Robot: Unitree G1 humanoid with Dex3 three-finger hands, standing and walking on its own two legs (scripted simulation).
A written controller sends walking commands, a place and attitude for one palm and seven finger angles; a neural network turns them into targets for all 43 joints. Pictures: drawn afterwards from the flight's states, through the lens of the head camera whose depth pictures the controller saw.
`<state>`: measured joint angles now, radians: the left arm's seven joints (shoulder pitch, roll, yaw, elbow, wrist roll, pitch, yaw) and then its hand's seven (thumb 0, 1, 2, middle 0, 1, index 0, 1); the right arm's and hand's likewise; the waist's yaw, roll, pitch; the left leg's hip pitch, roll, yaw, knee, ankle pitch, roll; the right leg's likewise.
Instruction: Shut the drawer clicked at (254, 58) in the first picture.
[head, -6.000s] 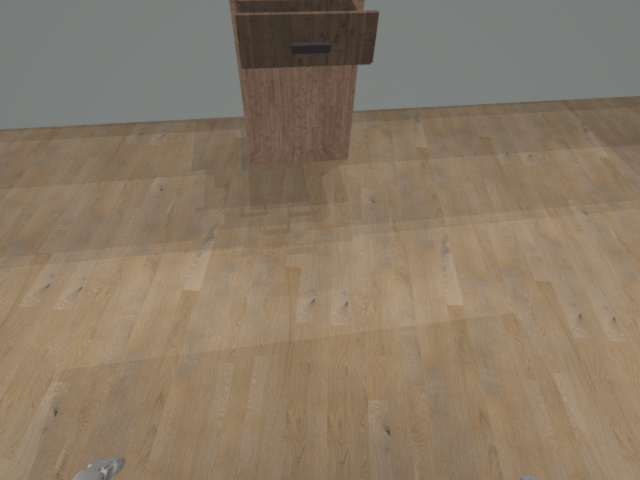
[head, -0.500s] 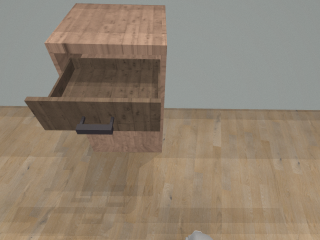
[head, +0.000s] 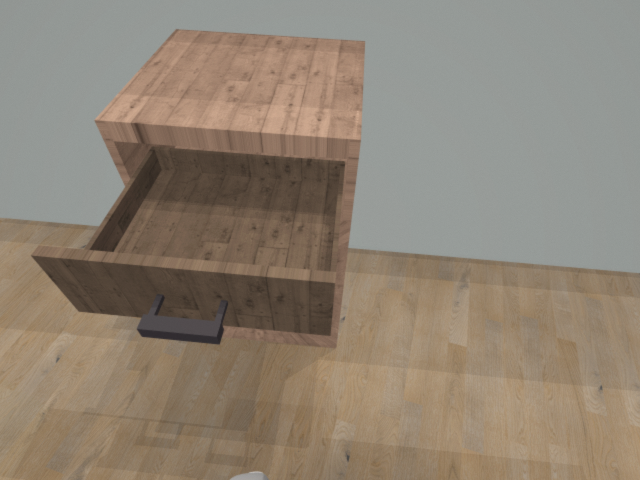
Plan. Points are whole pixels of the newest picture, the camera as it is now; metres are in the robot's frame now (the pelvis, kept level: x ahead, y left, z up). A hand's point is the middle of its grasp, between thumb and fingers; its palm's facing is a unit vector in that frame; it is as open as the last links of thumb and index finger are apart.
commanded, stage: come to a stop and stand still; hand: left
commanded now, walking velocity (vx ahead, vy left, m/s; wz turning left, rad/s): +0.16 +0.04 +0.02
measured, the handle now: (186, 316) +0.35 +0.24 -0.06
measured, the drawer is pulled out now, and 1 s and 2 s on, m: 0.29 0.29 0.29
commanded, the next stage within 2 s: look again from close up in 1.08 s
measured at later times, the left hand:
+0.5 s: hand out of the picture +0.09 +0.19 -0.18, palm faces +0.01 -0.97 -0.25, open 7.4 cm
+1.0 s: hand out of the picture +0.06 +0.10 -0.17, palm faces +0.04 -0.97 -0.22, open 7.2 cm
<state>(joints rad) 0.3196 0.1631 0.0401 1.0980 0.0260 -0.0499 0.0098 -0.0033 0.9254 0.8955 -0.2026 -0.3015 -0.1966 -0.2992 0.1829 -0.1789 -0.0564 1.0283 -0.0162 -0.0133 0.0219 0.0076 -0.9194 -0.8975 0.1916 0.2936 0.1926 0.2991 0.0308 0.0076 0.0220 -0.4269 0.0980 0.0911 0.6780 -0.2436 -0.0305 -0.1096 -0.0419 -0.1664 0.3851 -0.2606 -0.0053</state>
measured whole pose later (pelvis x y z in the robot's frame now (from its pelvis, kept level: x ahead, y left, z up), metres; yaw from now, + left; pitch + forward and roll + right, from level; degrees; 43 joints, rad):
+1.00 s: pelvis +0.02 -0.08 +0.00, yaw -1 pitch -1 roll +0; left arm 0.20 0.16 0.03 1.11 0.00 0.01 0.04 0.00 0.95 0.90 -0.20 -0.30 -0.20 -0.30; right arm 0.29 -0.12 -0.01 1.16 -0.01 0.02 -0.04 0.01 -0.91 -0.90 0.19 0.29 0.20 0.30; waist -0.01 0.01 0.03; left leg -0.13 0.07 0.02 0.40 -0.25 -0.06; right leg -0.16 0.06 -0.10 0.40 -0.23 -0.08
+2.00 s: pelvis -0.01 -0.01 -0.04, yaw +1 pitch +6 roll +0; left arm 0.47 0.15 0.03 0.04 -0.18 -0.33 0.00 0.03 0.95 0.90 -0.30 -0.42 -0.29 -0.41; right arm 0.29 -0.26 -0.04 0.71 0.02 -0.32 -0.01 0.03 -0.92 -0.90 0.20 0.29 0.20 0.30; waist -0.05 0.01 -0.12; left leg -0.55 -0.05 0.06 0.80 -0.37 0.06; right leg -0.57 -0.04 -0.03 0.81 -0.36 0.00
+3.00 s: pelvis +0.01 -0.03 -0.06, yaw +2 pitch +11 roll -3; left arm 0.60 0.29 0.28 -0.16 -0.35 -0.34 -0.37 0.02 0.90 0.90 -1.29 -1.48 -1.28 -1.48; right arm 0.20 -0.22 -0.01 0.53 0.06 -0.29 -0.05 0.02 -0.91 -0.90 0.20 0.29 0.20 0.30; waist 0.01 0.02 -0.14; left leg -0.70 0.00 -0.02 1.01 -0.49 0.03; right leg -0.67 0.01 -0.11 0.93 -0.45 -0.03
